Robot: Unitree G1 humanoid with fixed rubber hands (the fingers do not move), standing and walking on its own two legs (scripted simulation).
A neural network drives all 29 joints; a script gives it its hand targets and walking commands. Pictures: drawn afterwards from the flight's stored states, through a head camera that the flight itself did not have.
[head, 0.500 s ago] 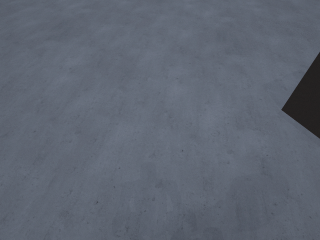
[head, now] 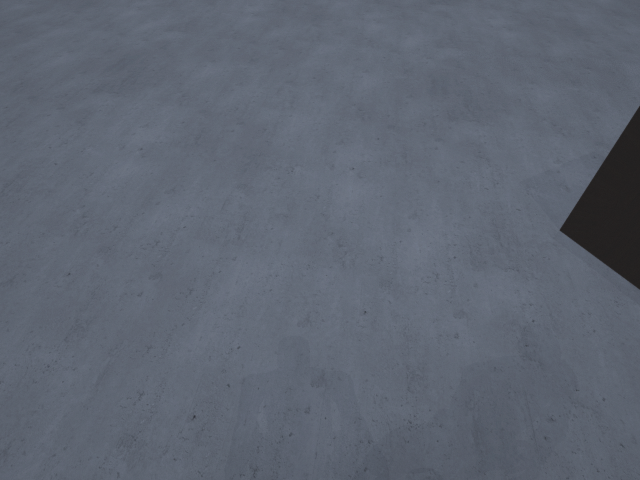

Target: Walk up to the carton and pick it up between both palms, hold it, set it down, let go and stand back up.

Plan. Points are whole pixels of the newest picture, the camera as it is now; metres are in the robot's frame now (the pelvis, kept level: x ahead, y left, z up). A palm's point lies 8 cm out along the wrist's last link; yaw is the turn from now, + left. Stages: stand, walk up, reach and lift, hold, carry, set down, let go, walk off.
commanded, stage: stand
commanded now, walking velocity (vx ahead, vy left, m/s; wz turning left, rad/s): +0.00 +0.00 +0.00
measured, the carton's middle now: out of the picture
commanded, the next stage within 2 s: none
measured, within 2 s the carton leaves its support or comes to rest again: neither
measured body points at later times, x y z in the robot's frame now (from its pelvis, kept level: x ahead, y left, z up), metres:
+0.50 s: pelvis -0.01 +0.00 +0.00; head +0.00 +0.00 +0.45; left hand -0.03 +0.20 -0.16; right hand -0.04 -0.20 -0.16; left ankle -0.04 +0.11 -0.74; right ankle -0.03 -0.13 -0.74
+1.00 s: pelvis -0.02 +0.00 +0.00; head -0.01 +0.01 +0.45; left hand -0.05 +0.20 -0.16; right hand -0.05 -0.20 -0.16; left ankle -0.04 +0.11 -0.74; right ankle -0.03 -0.13 -0.74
